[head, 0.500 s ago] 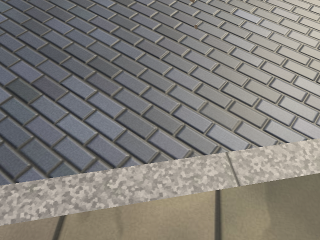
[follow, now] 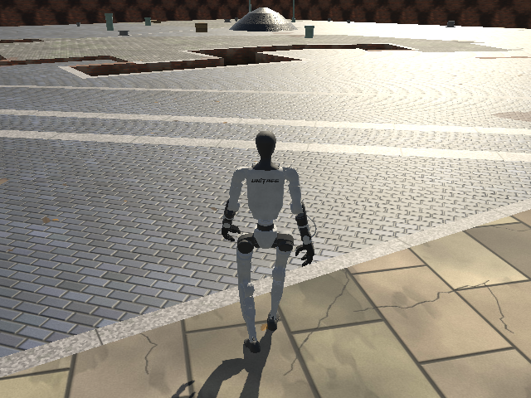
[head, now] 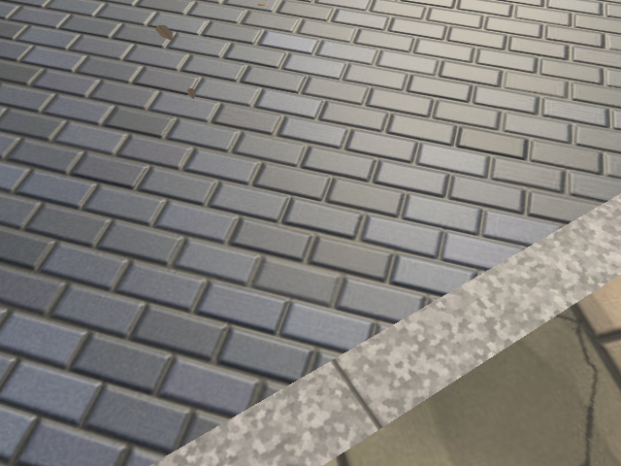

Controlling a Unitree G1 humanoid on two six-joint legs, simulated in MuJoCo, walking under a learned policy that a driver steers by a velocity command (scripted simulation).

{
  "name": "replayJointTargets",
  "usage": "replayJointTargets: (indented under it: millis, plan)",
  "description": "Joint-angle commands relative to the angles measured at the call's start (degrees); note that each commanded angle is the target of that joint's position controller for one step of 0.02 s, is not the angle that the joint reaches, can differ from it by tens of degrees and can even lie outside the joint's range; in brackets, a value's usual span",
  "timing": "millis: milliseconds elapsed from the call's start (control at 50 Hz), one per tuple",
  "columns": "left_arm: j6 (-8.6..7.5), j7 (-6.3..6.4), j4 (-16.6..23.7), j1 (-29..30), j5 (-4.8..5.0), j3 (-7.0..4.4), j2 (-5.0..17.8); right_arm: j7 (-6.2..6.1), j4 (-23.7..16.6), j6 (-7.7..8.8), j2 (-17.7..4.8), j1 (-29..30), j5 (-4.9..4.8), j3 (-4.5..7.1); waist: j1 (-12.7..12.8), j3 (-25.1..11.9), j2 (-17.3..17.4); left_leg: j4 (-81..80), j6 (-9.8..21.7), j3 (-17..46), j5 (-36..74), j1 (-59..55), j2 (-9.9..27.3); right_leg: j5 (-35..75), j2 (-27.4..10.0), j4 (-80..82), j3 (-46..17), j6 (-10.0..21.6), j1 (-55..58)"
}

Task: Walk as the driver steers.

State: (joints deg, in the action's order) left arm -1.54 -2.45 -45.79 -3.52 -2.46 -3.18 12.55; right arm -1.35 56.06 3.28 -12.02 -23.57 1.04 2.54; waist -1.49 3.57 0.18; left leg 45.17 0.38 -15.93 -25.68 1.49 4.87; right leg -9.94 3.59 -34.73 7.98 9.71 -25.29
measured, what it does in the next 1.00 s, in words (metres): walks ahead: left foot, then right foot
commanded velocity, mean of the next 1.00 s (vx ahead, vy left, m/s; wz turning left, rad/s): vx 0.40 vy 0.00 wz -0.21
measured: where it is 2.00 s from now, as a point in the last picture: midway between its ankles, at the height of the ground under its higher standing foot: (329, 440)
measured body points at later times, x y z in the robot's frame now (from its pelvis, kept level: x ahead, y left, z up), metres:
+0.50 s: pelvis +0.28 +0.01 +0.01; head +0.31 +0.01 +0.46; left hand +0.28 +0.29 -0.12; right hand +0.44 -0.25 -0.09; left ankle +0.43 +0.08 -0.71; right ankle +0.09 -0.04 -0.71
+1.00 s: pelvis +0.48 -0.02 +0.02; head +0.49 -0.03 +0.47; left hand +0.64 +0.19 -0.11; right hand +0.44 -0.26 -0.13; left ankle +0.43 +0.08 -0.71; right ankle +0.53 -0.12 -0.72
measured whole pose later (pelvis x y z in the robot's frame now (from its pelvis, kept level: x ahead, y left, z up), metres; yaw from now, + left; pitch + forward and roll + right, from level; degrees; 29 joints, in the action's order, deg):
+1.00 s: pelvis +0.48 -0.02 +0.02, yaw -11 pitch -1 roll +2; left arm -2.4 1.0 -52.1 -9.2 -1.6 0.0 11.1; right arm -0.5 55.9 3.0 -11.5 -19.2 0.6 0.5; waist -1.9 2.8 -0.9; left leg 24.7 3.0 -3.8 -19.0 4.9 -3.7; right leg -6.5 -0.2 -27.9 1.9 2.7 -19.2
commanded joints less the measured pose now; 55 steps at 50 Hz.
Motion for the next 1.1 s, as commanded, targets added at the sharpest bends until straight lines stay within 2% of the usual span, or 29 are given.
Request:
replayJointTargets:
  millis: [20, 40, 60, 100, 140, 180, 260, 400, 460, 480, 500, 520, 540, 560, 580, 600, 620, 640, 680, 700, 800, 900, 960, 980, 1000, 1020, 1040, 1060, 1100]
  plan:
    - [1.06, 1.50, -1.5, -19.2, 1.60, -5.14, 16.6, 1.24, -10.4, 1.97, -9.1, 7.0, -0.06, 1.82, 8.7, -15.5, -3.4, 40.3, 0.0, 16.7, -1.2, 41.1, -4.2, -1.7, -22.9, 18.7, -46.2, 15.6, 41.1]
    - [1.01, 1.99, -2.0, -16.4, 1.82, -4.41, 14.1, 1.51, -11.4, 2.75, -7.7, 9.3, -0.73, 1.36, 6.9, -8.9, -1.4, 36.8, 0.5, 17.7, 4.0, 42.7, -1.3, 2.0, -22.1, 19.3, -38.4, 13.9, 35.1]
    - [0.64, 2.13, -2.2, -14.2, 1.95, -3.60, 10.9, 1.35, -10.6, 3.12, -7.7, 7.8, -0.81, 1.31, 3.8, -3.9, 2.5, 30.3, 0.4, 17.5, 6.8, 39.4, 0.8, 9.2, -19.5, 20.4, -32.9, 11.0, 27.0]
    - [-0.43, 2.57, -1.6, -10.7, 2.30, -2.62, 8.4, 1.37, -10.1, 1.21, -7.0, 6.1, 1.25, 1.23, 0.2, -2.9, 2.1, 23.7, -1.0, 17.9, 7.5, 32.7, 2.3, 16.4, -13.9, 21.5, -25.3, 8.1, 19.5]
    - [-1.65, 2.33, -1.8, -12.0, 2.70, -2.50, 9.0, 1.83, -10.6, -0.65, -6.4, 5.9, 1.95, 1.20, -0.5, -3.6, 0.8, 20.2, -2.3, 17.0, 7.9, 31.1, 2.0, 20.8, -11.8, 21.9, -23.0, 7.9, 17.3]
    - [-2.24, 2.16, -2.3, -14.1, 2.54, -2.63, 10.1, 2.24, -11.6, -1.36, -5.7, 8.5, 1.76, 0.96, 0.0, -2.9, -0.4, 15.5, -3.0, 15.7, 11.8, 32.7, 2.1, 21.4, -10.7, 23.3, -21.0, 7.0, 16.5]
    - [-2.51, 2.04, -3.8, -19.4, 2.51, -2.07, 9.3, 2.67, -14.4, -1.44, -5.6, 17.3, 1.39, 0.57, 3.4, -1.2, -2.8, 4.0, -2.8, 14.6, 21.8, 36.3, 1.9, 24.0, -9.4, 24.1, -19.2, 3.2, 20.3]
    - [-2.70, 2.97, -5.6, -24.6, 1.51, -1.40, 10.1, 3.34, -18.2, -0.51, -6.0, 27.6, 0.62, -0.15, 6.9, 0.6, -4.0, -9.5, 0.5, 13.3, 24.8, 36.9, -1.4, 28.1, -12.6, 22.0, -19.9, 2.0, 30.7]
    - [-2.98, 3.49, -5.6, -21.6, 1.17, -1.47, 11.5, 2.93, -16.9, 0.05, -7.6, 21.5, 0.42, 0.46, 2.8, -0.5, -4.9, -14.1, 3.5, 13.0, 18.8, 26.2, -4.4, 41.0, -13.7, 17.0, -18.8, 0.1, 30.6]
    - [-3.06, 3.43, -5.7, -20.9, 0.96, -1.56, 12.1, 2.35, -15.1, 0.29, -8.8, 15.7, 0.30, 1.06, 0.3, -3.5, -4.9, -15.2, 4.6, 12.3, 16.6, 18.9, -6.5, 48.0, -12.9, 10.6, -18.0, -0.7, 30.3]
    - [-3.06, 3.21, -5.7, -20.0, 1.09, -1.46, 12.1, 1.63, -12.3, 0.77, -9.8, 6.7, 0.57, 1.67, -4.0, -8.3, -2.9, -18.7, 6.1, 12.3, 18.8, 7.8, -6.5, 47.1, -10.5, 0.0, -15.7, -1.6, 27.4]
    - [-3.33, 3.00, -4.3, -20.6, 1.49, -0.66, 9.6, 0.72, -10.8, 1.17, -13.5, -2.7, 1.92, 2.63, -7.1, -15.3, 1.9, -19.2, 8.9, 24.0, 13.4, -6.5, 4.5, 30.2, -7.5, -15.8, -13.8, -2.5, 17.4]
    - [-3.24, 2.67, -4.0, -28.2, 3.59, 0.04, 4.9, 1.07, -10.1, 0.95, -19.4, -4.8, 2.68, 4.16, -3.4, -20.8, 16.0, -25.0, 17.0, 52.3, 10.9, -18.7, 19.4, -13.1, 4.0, -36.2, -9.6, -5.1, -1.6]
    - [-3.02, 2.94, -4.7, -25.7, 1.56, -0.67, 9.4, 1.86, -10.2, 0.28, -14.7, -0.5, 0.41, 3.28, -2.2, -16.6, 8.2, -29.3, 16.5, 57.6, 7.2, -13.6, 17.9, -17.4, 1.8, -40.8, -15.0, -4.0, -7.0]
    - [-2.95, 2.64, -3.9, -21.4, 1.41, -0.78, 9.3, 2.07, -11.2, 0.25, -11.0, 5.3, -0.15, 2.36, -0.4, -8.1, 3.7, -29.9, 15.4, 47.3, 6.7, -5.4, 16.1, -12.6, -1.3, -40.0, -14.9, -4.1, -8.4]
    - [-3.03, 2.27, -3.3, -18.4, 1.29, -0.34, 8.2, 2.26, -11.1, 0.56, -8.4, 7.8, 0.13, 1.66, 0.2, -4.7, 0.7, -31.6, 14.1, 40.8, 11.7, 0.2, 13.2, -9.5, -3.3, -37.0, -14.1, -4.2, -7.7]
    - [-2.57, 2.06, -3.1, -17.5, 1.09, -0.26, 7.4, 2.02, -10.6, 0.96, -7.2, 8.6, 0.16, 1.15, 1.3, -2.4, 1.6, -32.3, 12.7, 35.4, 21.5, 3.8, 10.9, -8.7, -4.6, -34.4, -13.2, -4.8, -6.1]
    - [-1.83, 1.87, -3.4, -18.4, 0.53, -0.04, 6.8, 1.84, -9.7, 1.38, -6.2, 8.5, -0.09, 0.65, 2.7, -2.1, 2.8, -32.6, 11.7, 30.5, 32.8, 6.6, 9.1, -8.6, -5.2, -32.4, -12.5, -5.7, -3.2]
    - [-0.84, 1.78, -4.2, -20.1, 0.36, 0.22, 5.5, 2.03, -7.9, 2.56, -6.5, 6.0, -0.42, 0.45, 3.6, -3.9, 3.4, -31.2, 12.1, 25.0, 53.8, 7.3, 8.5, -8.8, -4.5, -30.4, -11.0, -7.2, -0.4]
    - [-0.58, 1.75, -4.3, -19.9, 0.42, 0.32, 5.1, 2.08, -7.2, 2.88, -7.2, 5.4, -0.61, 0.50, 4.1, -4.3, 3.6, -31.1, 12.2, 22.6, 58.9, 7.2, 7.9, -7.9, -4.3, -28.9, -10.3, -7.9, -0.6]
    - [-0.01, 1.74, -3.0, -12.0, 0.91, 1.60, 3.1, 1.72, -5.2, 1.73, -7.3, 5.1, -0.50, -0.17, 3.0, -4.3, 6.0, -30.5, 10.0, 15.1, 62.7, 7.5, 3.8, 0.5, -5.0, -12.6, -6.3, -9.5, 0.6]
    - [-0.07, 3.04, -3.5, -8.1, 1.28, 2.00, 3.6, 1.21, -2.7, 0.66, -7.4, 2.1, -0.34, -0.35, 0.8, -4.8, 5.8, -26.9, 9.6, 16.7, 58.5, 4.1, 5.7, 2.6, -4.2, -2.5, -5.7, -8.6, 4.9]
    - [-0.98, 3.75, -5.5, -11.0, 1.00, 1.99, 3.3, 0.60, -1.9, -0.02, -6.8, 3.8, -0.86, -0.61, 2.7, -3.5, 3.8, -21.7, 7.8, 18.7, 49.0, 4.9, 5.7, 6.7, -4.1, 9.9, -6.4, -6.6, 12.3]
    - [-1.72, 4.10, -6.5, -13.3, 0.65, 1.60, 5.3, 0.46, -1.7, 0.08, -6.3, 2.4, -0.63, -0.79, 2.9, -5.0, 0.3, -18.6, 5.5, 18.7, 40.8, 7.0, 3.7, 19.1, -7.8, 13.6, -10.5, -6.1, 18.7]
    - [-2.16, 4.31, -7.0, -15.9, 0.45, 0.86, 9.2, 0.30, -1.8, 0.15, -4.7, -2.0, -0.22, -1.13, 0.7, -8.6, -5.5, -14.5, 4.0, 17.0, 21.6, 10.9, 0.7, 40.8, -16.6, 9.4, -17.4, -3.9, 26.6]
    - [-1.38, 4.29, -7.4, -14.8, 1.78, 1.15, 7.9, 0.02, 1.0, -1.05, -1.0, -7.7, -1.46, -1.98, -0.1, -12.2, -11.1, -11.1, 3.0, 14.5, 0.9, 11.4, -4.2, 44.8, -22.4, 9.6, -23.1, 4.0, 26.6]
    - [-0.88, 4.09, -7.1, -14.0, 2.16, 1.84, 5.2, -0.55, 1.5, -2.21, -3.8, -5.1, -1.08, -1.38, 1.3, -10.2, -8.8, -10.0, 2.6, 14.9, -4.4, 11.5, -5.2, 36.3, -22.6, 12.8, -25.8, 5.9, 22.6]
    - [-0.62, 4.09, -7.0, -11.6, 1.88, 2.21, 4.5, -0.56, 1.0, -2.86, -4.2, -1.9, -0.70, -1.06, 0.9, -7.2, -8.2, -10.3, 2.5, 15.4, -4.5, 11.8, -5.5, 28.4, -21.0, 15.1, -25.1, 5.2, 19.0]
    - [-0.03, 4.62, -7.0, -7.4, 1.49, 2.62, 4.2, -0.26, 1.8, -3.89, -2.6, -0.2, -0.49, -1.46, -1.2, -5.0, -7.2, -16.5, 2.0, 15.6, 2.5, 7.4, -4.6, 15.7, -16.9, 17.9, -20.9, 1.0, 12.8]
